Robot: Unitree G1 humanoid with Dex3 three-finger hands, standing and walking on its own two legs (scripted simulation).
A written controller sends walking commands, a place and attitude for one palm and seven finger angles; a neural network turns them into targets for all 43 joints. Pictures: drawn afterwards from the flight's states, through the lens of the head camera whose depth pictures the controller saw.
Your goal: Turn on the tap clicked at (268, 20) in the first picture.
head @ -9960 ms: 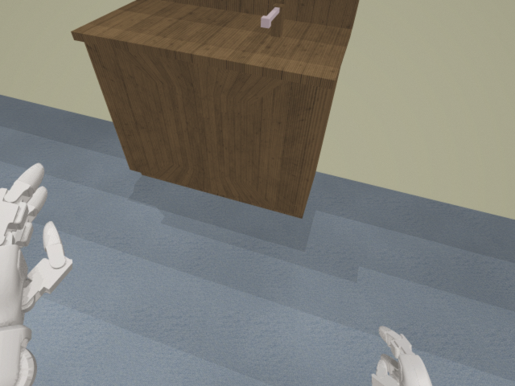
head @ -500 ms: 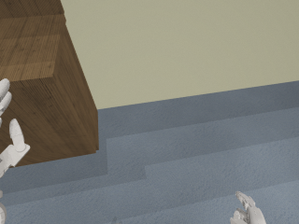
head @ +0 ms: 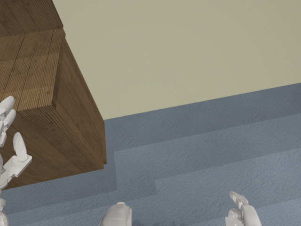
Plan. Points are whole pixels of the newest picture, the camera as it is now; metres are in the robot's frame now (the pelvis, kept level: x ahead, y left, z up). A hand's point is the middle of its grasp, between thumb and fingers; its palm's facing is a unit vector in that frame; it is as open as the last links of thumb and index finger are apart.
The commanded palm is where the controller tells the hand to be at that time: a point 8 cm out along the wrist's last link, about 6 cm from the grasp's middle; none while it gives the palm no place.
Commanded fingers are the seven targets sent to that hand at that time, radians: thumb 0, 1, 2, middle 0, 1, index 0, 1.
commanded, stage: take the last steps up to it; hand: left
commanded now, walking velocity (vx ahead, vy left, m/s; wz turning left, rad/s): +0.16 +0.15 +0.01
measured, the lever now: out of the picture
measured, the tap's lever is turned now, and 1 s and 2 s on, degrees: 0 0 0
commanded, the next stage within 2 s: come to a stop and stand still in 0.06 s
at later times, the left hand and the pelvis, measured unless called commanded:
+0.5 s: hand (4, 124) +0.27 +0.29 +0.19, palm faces +0.28 -0.86 -0.42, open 7.4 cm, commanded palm +0.22 +0.34 +0.17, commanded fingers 0.00 0.90 0.90 -0.20 -0.30 -0.20 -0.30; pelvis +0.05 +0.07 +0.00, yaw -3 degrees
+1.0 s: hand (31, 161) +0.20 +0.21 +0.18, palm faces +0.36 -0.82 -0.45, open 7.4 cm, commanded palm +0.15 +0.26 +0.17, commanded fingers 0.00 0.90 0.90 -0.20 -0.30 -0.20 -0.30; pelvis -0.02 -0.01 +0.00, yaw -2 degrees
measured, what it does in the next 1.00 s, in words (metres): steps on the spot: left foot, then right foot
